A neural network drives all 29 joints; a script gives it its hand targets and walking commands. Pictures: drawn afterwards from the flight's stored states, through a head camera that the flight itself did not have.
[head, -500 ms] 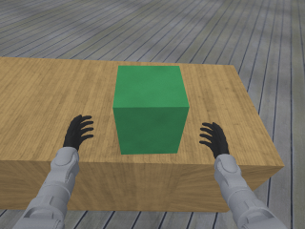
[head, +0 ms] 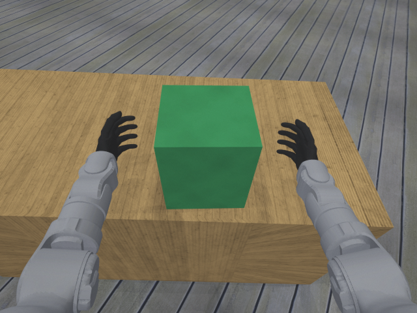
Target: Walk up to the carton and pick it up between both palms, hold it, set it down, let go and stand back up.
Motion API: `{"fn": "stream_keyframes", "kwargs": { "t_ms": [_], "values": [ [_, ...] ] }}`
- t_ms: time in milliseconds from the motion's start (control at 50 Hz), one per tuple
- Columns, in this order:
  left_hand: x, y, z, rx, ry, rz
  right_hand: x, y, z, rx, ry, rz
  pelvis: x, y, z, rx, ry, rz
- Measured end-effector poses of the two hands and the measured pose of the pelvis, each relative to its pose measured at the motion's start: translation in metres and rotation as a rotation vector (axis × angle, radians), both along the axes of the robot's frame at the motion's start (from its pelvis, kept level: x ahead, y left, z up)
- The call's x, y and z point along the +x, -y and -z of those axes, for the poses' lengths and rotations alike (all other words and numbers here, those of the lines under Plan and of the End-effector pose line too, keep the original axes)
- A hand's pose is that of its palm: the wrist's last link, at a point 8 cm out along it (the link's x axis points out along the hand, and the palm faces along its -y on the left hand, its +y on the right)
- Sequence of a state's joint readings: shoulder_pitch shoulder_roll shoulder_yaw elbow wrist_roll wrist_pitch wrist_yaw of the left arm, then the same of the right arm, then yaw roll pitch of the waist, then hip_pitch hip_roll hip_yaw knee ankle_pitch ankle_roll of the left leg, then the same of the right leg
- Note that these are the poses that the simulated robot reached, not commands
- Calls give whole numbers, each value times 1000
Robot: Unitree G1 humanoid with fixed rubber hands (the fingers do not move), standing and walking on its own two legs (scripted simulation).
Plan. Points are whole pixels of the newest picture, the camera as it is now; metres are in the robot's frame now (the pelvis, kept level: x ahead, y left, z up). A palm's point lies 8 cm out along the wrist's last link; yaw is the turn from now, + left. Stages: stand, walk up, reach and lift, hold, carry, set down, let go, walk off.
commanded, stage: reach and lift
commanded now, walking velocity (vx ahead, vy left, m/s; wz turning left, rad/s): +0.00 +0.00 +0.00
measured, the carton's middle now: (205, 150) +0.51 +0.04 -0.01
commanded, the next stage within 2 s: none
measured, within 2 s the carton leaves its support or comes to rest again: neither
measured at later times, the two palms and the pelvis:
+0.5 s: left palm (106, 112) +0.45 +0.24 +0.14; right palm (302, 118) +0.48 -0.15 +0.14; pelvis +0.01 +0.00 +0.00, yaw +1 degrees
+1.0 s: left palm (111, 147) +0.43 +0.25 +0.05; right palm (288, 148) +0.46 -0.14 +0.06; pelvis -0.01 +0.00 -0.01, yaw +2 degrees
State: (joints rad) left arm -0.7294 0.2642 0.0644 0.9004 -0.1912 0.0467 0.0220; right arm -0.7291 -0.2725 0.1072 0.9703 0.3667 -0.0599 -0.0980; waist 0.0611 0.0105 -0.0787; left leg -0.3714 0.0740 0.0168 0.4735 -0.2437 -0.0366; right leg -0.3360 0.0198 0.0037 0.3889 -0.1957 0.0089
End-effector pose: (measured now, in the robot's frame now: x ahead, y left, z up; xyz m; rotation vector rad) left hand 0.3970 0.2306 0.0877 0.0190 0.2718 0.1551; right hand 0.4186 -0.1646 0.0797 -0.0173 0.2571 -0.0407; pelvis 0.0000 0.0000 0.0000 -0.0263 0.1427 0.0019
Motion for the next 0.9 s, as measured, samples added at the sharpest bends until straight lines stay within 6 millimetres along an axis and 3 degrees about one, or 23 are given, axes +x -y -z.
{"fn": "stream_keyframes", "kwargs": {
  "t_ms": [380,600,760,900],
  "values": [
    [44,-8,-36,-2,0,-21,48,-13,-43,4,4,9,4,4,2,-1,-94,-16],
    [62,-6,-59,3,3,-27,63,-12,-64,-6,-10,23,5,3,3,-7,-126,-23],
    [62,-6,-44,5,-17,-27,64,-11,-56,-24,-20,18,3,4,4,-4,-146,-26],
    [48,-11,-1,9,-50,-30,53,-16,-19,-34,-60,-3,-2,5,6,0,-179,-34]
  ]
}}
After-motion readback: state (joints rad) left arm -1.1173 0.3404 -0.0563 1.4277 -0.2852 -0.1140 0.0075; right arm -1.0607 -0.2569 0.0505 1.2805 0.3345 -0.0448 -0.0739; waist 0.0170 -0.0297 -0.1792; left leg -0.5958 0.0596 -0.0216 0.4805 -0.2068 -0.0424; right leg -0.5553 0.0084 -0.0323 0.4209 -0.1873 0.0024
